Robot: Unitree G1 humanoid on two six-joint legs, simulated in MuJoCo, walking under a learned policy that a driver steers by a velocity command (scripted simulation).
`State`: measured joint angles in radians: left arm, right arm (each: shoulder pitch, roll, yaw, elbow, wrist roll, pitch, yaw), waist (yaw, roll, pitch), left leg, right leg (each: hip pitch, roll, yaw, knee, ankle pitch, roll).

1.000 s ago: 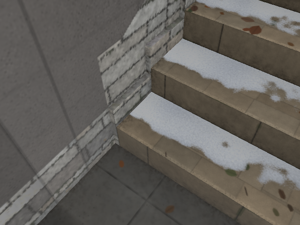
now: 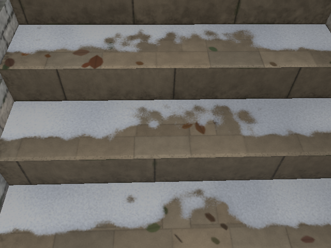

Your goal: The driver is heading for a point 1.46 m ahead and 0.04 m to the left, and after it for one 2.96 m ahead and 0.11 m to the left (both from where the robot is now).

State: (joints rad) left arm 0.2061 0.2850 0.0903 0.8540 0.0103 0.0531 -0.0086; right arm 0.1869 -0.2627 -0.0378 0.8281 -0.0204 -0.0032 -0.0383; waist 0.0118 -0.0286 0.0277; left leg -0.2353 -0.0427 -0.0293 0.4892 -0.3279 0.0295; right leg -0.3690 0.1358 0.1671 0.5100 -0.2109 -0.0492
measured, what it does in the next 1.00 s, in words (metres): walks ahead: right foot, then left foot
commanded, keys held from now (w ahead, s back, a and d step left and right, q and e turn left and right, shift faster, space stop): w+e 0.02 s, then w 0.98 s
